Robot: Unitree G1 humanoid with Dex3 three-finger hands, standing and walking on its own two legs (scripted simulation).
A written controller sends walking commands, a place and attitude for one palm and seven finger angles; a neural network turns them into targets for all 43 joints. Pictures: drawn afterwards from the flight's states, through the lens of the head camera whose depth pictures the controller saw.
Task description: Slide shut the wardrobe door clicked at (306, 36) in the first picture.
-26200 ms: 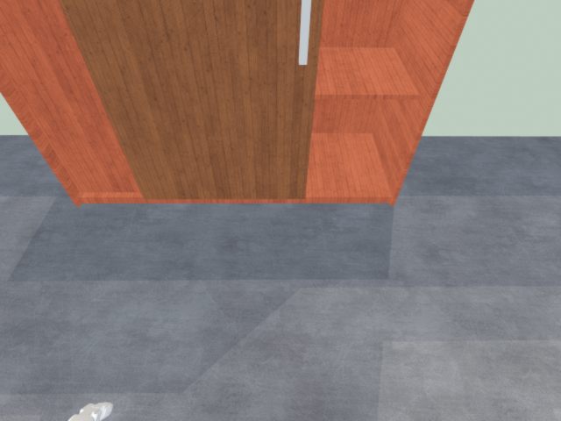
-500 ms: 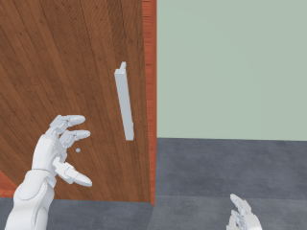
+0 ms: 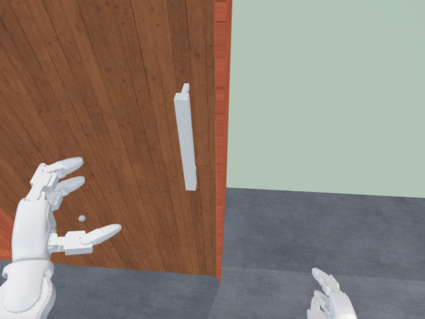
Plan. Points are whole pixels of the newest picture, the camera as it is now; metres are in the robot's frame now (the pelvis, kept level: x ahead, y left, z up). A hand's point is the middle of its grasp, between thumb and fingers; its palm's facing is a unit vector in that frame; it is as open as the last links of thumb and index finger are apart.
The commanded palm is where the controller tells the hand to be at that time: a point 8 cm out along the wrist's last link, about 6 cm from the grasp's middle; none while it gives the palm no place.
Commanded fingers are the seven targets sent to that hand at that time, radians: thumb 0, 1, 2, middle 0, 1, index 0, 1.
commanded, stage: draw the hand back to the body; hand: left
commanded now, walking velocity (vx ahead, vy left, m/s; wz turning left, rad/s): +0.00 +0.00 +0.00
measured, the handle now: (188, 141) +0.46 +0.12 +0.10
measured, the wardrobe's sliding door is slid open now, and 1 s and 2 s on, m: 0.00 0.00 0.00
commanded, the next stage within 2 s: step back with the hand held close in 0.72 s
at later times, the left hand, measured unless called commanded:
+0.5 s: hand (46, 225) +0.18 +0.27 +0.16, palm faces +0.48 -0.80 -0.36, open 7.7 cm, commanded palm +0.14 +0.30 +0.18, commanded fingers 0.00 0.90 0.90 -0.20 -0.30 -0.20 -0.30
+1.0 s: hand (50, 212) +0.20 +0.27 +0.17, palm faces +0.46 -0.79 -0.41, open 7.4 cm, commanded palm +0.14 +0.30 +0.18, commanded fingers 0.00 0.90 0.90 -0.20 -0.30 -0.20 -0.30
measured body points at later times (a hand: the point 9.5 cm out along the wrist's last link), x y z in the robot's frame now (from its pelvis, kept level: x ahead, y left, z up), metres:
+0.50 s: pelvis +0.00 +0.00 +0.00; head -0.03 -0.01 +0.45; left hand +0.15 +0.31 +0.18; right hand +0.20 -0.22 -0.07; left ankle -0.02 +0.10 -0.74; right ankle +0.02 -0.11 -0.74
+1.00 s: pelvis +0.00 +0.00 +0.00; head +0.00 -0.01 +0.45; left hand +0.17 +0.31 +0.19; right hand +0.18 -0.22 -0.08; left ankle -0.02 +0.10 -0.74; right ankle +0.02 -0.11 -0.74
